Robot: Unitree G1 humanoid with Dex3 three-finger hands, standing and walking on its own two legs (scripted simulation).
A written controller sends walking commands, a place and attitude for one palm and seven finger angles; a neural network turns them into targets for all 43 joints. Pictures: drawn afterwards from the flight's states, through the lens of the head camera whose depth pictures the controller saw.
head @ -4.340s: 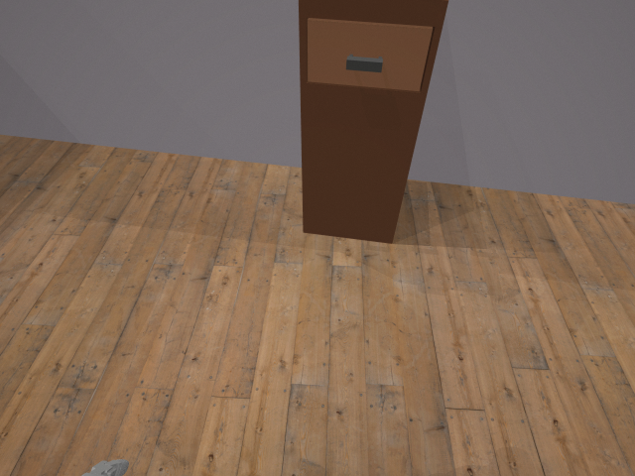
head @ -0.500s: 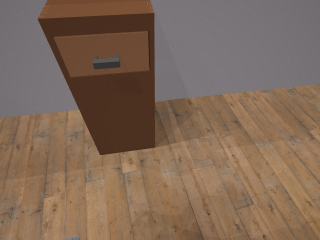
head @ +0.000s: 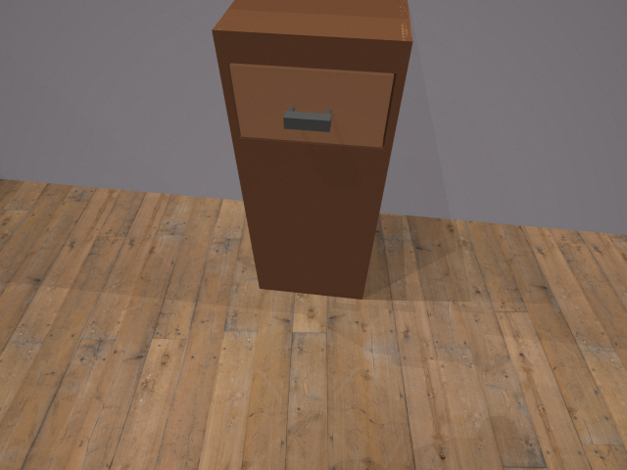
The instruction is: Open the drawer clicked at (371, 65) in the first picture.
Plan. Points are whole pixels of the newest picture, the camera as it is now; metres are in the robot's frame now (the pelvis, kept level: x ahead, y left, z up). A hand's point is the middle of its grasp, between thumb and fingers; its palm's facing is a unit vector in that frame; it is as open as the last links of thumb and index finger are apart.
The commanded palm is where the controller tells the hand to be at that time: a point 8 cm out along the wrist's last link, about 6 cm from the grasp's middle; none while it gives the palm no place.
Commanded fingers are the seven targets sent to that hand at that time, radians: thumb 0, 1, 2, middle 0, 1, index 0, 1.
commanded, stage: take the last steps up to it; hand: left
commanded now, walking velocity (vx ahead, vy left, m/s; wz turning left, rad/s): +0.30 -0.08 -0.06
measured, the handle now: (308, 116) +0.81 +0.10 +0.01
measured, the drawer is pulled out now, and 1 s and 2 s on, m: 0.00 0.00 0.00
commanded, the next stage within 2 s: come to a stop and stand still in 0.74 s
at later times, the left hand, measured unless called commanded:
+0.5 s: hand (233, 408) +0.24 +0.16 -0.18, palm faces -0.08 -0.98 -0.20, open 7.4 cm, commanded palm none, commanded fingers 0.00 0.90 0.90 -0.20 -0.30 -0.20 -0.30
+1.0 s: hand (259, 393) +0.27 +0.13 -0.19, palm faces +0.06 -0.99 -0.14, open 7.3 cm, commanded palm none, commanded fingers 0.00 0.90 0.90 -0.20 -0.30 -0.20 -0.30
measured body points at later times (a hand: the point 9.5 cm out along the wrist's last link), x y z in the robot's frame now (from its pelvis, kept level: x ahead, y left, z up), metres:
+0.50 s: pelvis +0.14 -0.02 -0.02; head +0.17 -0.03 +0.43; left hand +0.24 +0.21 -0.17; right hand +0.00 -0.22 -0.17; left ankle -0.03 +0.13 -0.74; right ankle +0.23 -0.13 -0.74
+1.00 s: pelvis +0.28 -0.04 -0.01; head +0.28 -0.01 +0.44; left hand +0.27 +0.18 -0.18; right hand +0.34 -0.27 -0.15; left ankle +0.31 +0.06 -0.74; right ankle +0.24 -0.14 -0.74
